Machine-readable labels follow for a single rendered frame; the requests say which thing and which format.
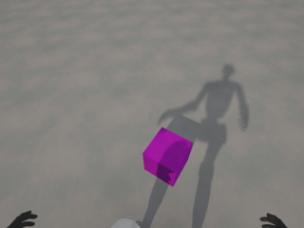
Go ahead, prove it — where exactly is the robot left thigh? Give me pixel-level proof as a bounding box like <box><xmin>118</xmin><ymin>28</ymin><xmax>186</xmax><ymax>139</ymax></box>
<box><xmin>111</xmin><ymin>218</ymin><xmax>141</xmax><ymax>228</ymax></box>

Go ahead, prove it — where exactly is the left robot hand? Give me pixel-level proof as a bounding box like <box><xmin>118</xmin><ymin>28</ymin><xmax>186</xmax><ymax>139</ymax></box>
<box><xmin>7</xmin><ymin>211</ymin><xmax>38</xmax><ymax>228</ymax></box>

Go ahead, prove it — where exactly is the carton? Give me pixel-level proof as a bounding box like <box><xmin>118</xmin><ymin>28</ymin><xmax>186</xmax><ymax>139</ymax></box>
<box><xmin>142</xmin><ymin>127</ymin><xmax>193</xmax><ymax>186</ymax></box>

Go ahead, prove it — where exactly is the right robot hand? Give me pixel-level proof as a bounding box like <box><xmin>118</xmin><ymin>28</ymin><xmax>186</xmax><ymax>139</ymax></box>
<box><xmin>260</xmin><ymin>213</ymin><xmax>288</xmax><ymax>228</ymax></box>

